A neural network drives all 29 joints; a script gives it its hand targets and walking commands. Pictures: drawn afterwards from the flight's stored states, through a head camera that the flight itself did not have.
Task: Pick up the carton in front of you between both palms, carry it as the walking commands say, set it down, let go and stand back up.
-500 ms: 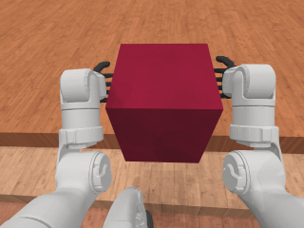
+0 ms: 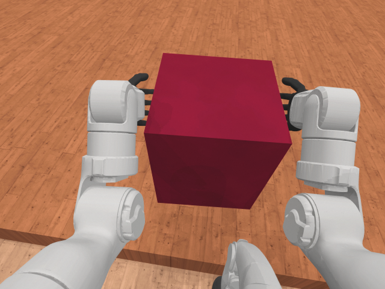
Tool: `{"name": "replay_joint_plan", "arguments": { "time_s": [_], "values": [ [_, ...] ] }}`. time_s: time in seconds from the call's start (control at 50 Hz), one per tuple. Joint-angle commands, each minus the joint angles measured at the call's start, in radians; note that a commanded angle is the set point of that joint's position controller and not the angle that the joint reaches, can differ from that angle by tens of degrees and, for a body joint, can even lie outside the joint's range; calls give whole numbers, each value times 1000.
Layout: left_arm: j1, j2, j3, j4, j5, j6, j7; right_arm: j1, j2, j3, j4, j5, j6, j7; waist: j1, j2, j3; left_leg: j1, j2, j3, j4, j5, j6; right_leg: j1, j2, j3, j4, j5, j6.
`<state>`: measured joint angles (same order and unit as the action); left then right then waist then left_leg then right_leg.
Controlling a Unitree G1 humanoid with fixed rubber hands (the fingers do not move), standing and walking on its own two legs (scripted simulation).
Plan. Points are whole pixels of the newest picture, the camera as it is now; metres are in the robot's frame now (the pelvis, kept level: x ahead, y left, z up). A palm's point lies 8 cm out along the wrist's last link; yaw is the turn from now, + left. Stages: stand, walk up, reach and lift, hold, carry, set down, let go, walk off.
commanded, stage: carry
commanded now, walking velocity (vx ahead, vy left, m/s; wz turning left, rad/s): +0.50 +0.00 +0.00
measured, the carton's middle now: (210, 137) +0.38 +0.02 +0.12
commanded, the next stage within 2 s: none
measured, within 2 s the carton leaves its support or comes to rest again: neither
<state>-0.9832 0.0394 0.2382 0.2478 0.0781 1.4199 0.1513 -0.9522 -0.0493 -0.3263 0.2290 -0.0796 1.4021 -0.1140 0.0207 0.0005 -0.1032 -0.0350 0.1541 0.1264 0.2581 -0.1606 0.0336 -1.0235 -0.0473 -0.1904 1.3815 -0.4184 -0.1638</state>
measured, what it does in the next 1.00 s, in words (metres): climbs: left foot 0.16 m higher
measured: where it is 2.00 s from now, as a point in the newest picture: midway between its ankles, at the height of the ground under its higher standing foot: (197, 106)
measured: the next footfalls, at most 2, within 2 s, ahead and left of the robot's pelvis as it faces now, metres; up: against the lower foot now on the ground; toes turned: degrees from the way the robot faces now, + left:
left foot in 0.48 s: +0.55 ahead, +0.14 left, +0.32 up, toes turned +6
right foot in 1.02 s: +0.82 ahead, -0.06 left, +0.32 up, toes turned -6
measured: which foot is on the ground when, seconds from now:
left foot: down 0.00-0.02, up 0.04-0.46, down 0.48-1.00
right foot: down 0.00-0.50, up 0.52-1.00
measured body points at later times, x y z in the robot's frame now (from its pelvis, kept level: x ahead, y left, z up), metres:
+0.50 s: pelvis +0.32 +0.05 +0.16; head +0.33 +0.01 +0.61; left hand +0.72 +0.17 +0.35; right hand +0.71 -0.13 +0.34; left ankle +0.51 +0.13 -0.45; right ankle +0.14 -0.09 -0.57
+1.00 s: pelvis +0.64 +0.03 +0.28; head +0.61 +0.04 +0.73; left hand +1.02 +0.19 +0.48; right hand +1.01 -0.11 +0.49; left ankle +0.51 +0.13 -0.45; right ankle +0.78 -0.07 -0.44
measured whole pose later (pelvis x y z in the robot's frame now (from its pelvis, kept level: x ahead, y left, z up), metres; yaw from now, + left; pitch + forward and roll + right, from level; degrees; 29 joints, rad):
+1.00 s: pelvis +0.64 +0.03 +0.28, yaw +0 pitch +3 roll +0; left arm -0.97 0.06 0.29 0.30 0.10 1.40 0.11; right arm -0.97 -0.02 -0.27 0.32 -0.11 1.39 -0.12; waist -0.01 -0.03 -0.14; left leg -0.11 0.01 0.11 0.52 -0.45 0.02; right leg -0.56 -0.03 -0.12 0.55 -0.05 -0.06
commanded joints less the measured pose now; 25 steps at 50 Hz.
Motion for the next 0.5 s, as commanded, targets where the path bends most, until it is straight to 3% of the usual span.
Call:
{"name": "replay_joint_plan", "arguments": {
  "time_s": [0.0, 0.02, 0.04, 0.06, 0.08, 0.1, 0.12, 0.14, 0.16, 0.2, 0.22, 0.26, 0.28, 0.3, 0.32, 0.34, 0.36, 0.38, 0.4, 0.42, 0.44, 0.46, 0.48],
  "values": [
    [-760, -1182, -489, -65, -490, -39, -201, -704, 1047, 416, 1, 385, -3, 244, 195, 249, -629, 74, -20, 74, 668, 1594, 76, 793, 199, -54, -606, 238, 22],
    [-757, -1228, -497, -66, -522, -54, -217, -699, 1030, 415, 0, 344, -17, 241, 161, 143, -576, -163, -78, -40, 894, 658, 10, 987, 59, 249, -776, 544, -12],
    [-745, -1219, -516, -108, -528, -81, -230, -608, 1057, 383, 29, 328, -30, 240, 124, -257, -699, -607, -302, -215, 1465, -30, -69, 1302, -247, 896, -880, 1056, -251],
    [-788, -1271, -528, -137, -557, -94, -244, -643, 1023, 380, 6, 301, -48, 231, 128, -152, -737, -698, -278, -348, 1739, -62, -18, 1290, -253, 910, -845, 933, -296],
    [-852, -1273, -536, -208, -576, -116, -255, -682, 1027, 384, -44, 293, -57, 226, 114, -104, -643, -813, -258, -350, 1777, -86, 26, 1226, -212, 854, -826, 648, -241],
    [-917, -1305, -559, -256, -605, -121, -265, -716, 1039, 403, -74, 298, -57, 217, 92, -41, -514, -913, -214, -317, 1727, -97, 54, 1184, -198, 775, -836, 430, -156],
    [-944, -1318, -579, -287, -630, -126, -274, -730, 1026, 419, -109, 302, -65, 206, 62, -36, -447, -942, -173, -330, 1685, -61, 75, 1135, -196, 706, -847, 317, -105],
    [-933, -1308, -578, -287, -639, -133, -282, -746, 1008, 433, -136, 305, -74, 195, 50, -18, -407, -945, -152, -288, 1634, -55, 79, 1100, -183, 622, -880, 188, -70],
    [-901, -1315, -590, -280, -641, -130, -284, -716, 1007, 454, -142, 304, -75, 185, 55, 0, -373, -985, -142, -254, 1614, -62, 79, 1100, -194, 597, -912, 166, -65],
    [-851, -1276, -570, -264, -622, -118, -285, -679, 1001, 484, -161, 299, -78, 173, 59, 22, -342, -1047, -114, -175, 1485, -133, 80, 1140, -227, 536, -942, 311, -82],
    [-817, -1255, -561, -260, -605, -110, -284, -654, 992, 503, -157, 301, -75, 167, 94, -24, -360, -1113, -136, -92, 1610, -173, 93, 1191, -243, 521, -962, 444, -118],
    [-751, -1195, -533, -235, -567, -90, -276, -655, 1003, 542, -151, 320, -59, 159, 144, -117, -331, -1445, -121, -128, 1909, -388, 114, 1384, -312, 578, -991, 518, -158],
    [-726, -1164, -520, -211, -546, -79, -274, -652, 1000, 554, -137, 323, -49, 156, 148, -92, -291, -1581, -102, -157, 1953, -475, 119, 1446, -324, 560, -1013, 457, -142],
    [-711, -1138, -509, -196, -538, -71, -275, -647, 995, 558, -120, 324, -41, 154, 112, -58, -257, -1566, -72, -139, 1823, -480, 123, 1397, -272, 482, -1054, 373, -86],
    [-716, -1120, -504, -184, -529, -63, -279, -651, 983, 557, -114, 328, -36, 151, 94, -57, -194, -1530, -57, -84, 1689, -451, 106, 1309, -242, 420, -1127, 260, -54],
    [-718, -1098, -485, -180, -521, -59, -284, -662, 970, 555, -109, 331, -33, 149, 76, -71, -153, -1399, -53, 20, 1529, -399, 87, 1168, -189, 331, -1225, 263, -59],
    [-712, -1080, -471, -160, -513, -49, -283, -677, 986, 563, -78, 341, -21, 147, 40, -112, -148, -1102, -31, 18, 1286, -330, 86, 961, -157, 260, -1347, 311, -56],
    [-724, -1074, -454, -145, -501, -41, -284, -700, 996, 574, -61, 363, -18, 144, 18, -182, -187, -803, -74, 105, 1119, -239, 100, 810, -110, 102, -1379, 595, -43],
    [-715, -1055, -434, -121, -485, -30, -285, -705, 1017, 568, -49, 383, -14, 143, -21, -233, -261, -608, -142, 164, 1045, -112, 123, 814, -106, 58, -1303, 1110, -45],
    [-707, -1045, -413, -107, -465, -25, -284, -714, 1048, 573, -44, 408, -13, 144, -75, -296, -341, -490, -201, 190, 970, -70, 131, 891, -127, 28, -1153, 1512, -28],
    [-696, -1037, -402, -100, -445, -22, -283, -724, 1074, 575, -47, 433, -16, 148, -143, -359, -433, -383, -253, 212, 886, -91, 123, 974, -142, 9, -955, 1752, -2],
    [-694, -1031, -384, -91, -421, -23, -281, -759, 1108, 587, -68, 464, -21, 154, -210, -319, -496, -278, -291, 200, 657, -76, 103, 1048, -132, -14, -677, 1783, 38],
    [-673, -1009, -365, -69, -385, -29, -276, -769, 1146, 591, -77, 491, -28, 167, -217, -241, -555, -79, -264, -29, 479, -126, 105, 931, -87, 79, -377, 1440, 76]
  ]
}}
